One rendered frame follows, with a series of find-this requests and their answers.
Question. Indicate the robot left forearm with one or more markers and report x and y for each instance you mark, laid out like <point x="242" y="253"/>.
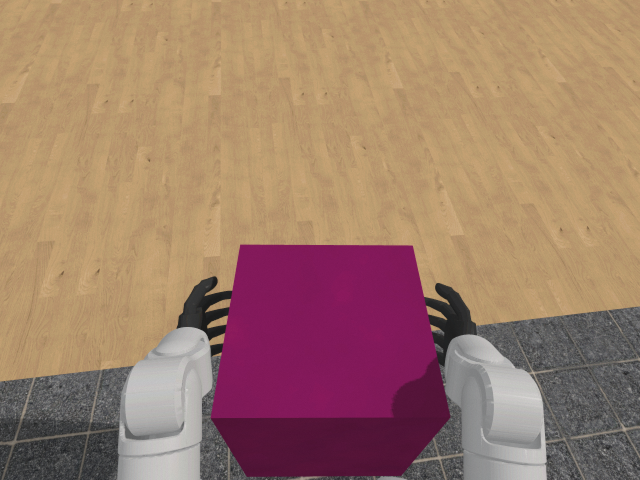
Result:
<point x="160" y="423"/>

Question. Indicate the robot right forearm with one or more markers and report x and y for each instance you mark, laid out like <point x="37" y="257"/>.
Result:
<point x="503" y="433"/>

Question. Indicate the robot right hand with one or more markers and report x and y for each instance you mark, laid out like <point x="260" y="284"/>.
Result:
<point x="458" y="318"/>

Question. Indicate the carton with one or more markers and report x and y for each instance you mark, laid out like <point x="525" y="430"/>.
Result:
<point x="328" y="366"/>

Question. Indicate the robot left hand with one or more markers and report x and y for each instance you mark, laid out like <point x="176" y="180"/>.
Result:
<point x="194" y="314"/>

